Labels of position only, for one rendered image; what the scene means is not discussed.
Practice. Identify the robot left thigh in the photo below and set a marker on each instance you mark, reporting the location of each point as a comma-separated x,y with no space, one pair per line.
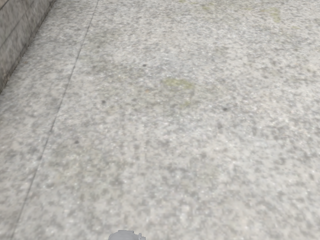
126,235

